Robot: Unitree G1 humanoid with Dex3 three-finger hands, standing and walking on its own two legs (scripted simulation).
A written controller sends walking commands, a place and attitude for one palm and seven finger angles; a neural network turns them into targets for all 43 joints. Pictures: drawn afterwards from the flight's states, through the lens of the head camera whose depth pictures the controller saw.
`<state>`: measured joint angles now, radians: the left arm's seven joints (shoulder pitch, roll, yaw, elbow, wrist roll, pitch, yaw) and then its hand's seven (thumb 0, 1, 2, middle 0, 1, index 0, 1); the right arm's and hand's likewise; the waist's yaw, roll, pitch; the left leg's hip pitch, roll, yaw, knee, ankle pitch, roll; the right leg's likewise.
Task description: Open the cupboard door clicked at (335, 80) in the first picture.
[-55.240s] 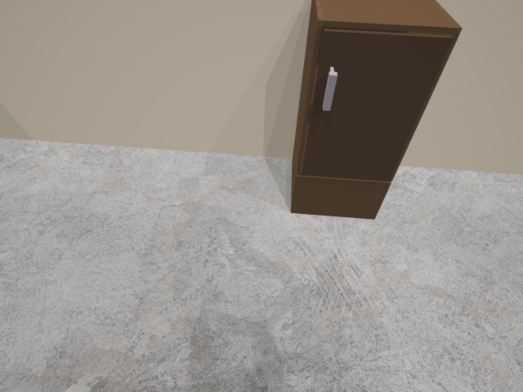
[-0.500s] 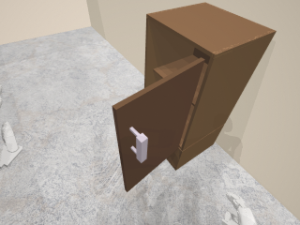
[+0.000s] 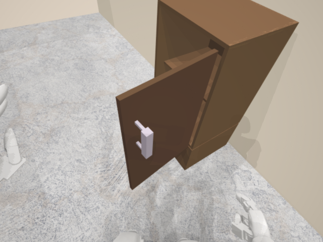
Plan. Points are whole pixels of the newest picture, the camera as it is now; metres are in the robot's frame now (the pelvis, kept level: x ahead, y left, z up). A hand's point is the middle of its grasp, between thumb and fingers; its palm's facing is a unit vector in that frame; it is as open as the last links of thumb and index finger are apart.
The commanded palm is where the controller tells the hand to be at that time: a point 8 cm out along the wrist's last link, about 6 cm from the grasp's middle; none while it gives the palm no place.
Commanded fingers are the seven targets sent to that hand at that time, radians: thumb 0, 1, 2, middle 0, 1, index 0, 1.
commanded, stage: step back with the hand held close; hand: left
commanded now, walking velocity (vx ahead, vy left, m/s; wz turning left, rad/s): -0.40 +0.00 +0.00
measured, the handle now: (142, 139) +0.41 +0.08 -0.03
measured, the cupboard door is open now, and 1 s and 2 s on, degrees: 98 98 98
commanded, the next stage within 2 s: stop stepping back and stand still in 0.18 s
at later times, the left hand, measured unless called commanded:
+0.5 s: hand out of the picture +0.12 +0.25 +0.18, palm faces +0.41 -0.80 -0.43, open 7.5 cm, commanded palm +0.05 +0.29 +0.20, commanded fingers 0.00 0.90 0.90 -0.20 -0.30 -0.20 -0.30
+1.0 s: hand out of the picture +0.09 +0.24 +0.17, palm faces +0.38 -0.81 -0.44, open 7.4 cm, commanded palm +0.03 +0.29 +0.20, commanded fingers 0.00 0.90 0.90 -0.20 -0.30 -0.20 -0.30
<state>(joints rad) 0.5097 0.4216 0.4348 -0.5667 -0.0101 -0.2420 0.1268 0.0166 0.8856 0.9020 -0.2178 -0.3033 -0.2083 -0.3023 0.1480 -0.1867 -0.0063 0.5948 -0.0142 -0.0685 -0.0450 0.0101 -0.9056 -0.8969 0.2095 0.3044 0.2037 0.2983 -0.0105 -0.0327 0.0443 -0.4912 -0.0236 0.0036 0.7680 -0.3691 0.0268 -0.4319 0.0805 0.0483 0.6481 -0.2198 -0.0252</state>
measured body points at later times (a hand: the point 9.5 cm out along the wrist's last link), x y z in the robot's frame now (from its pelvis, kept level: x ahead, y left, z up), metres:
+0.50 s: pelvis -0.09 +0.00 +0.02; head -0.08 +0.01 +0.47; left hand +0.09 +0.29 +0.20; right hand +0.07 -0.22 -0.07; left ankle -0.07 +0.13 -0.71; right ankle -0.10 -0.10 -0.72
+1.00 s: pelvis -0.12 -0.01 +0.02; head -0.13 +0.00 +0.47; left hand +0.06 +0.29 +0.20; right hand +0.02 -0.25 -0.07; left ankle -0.10 +0.10 -0.72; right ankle -0.14 -0.10 -0.72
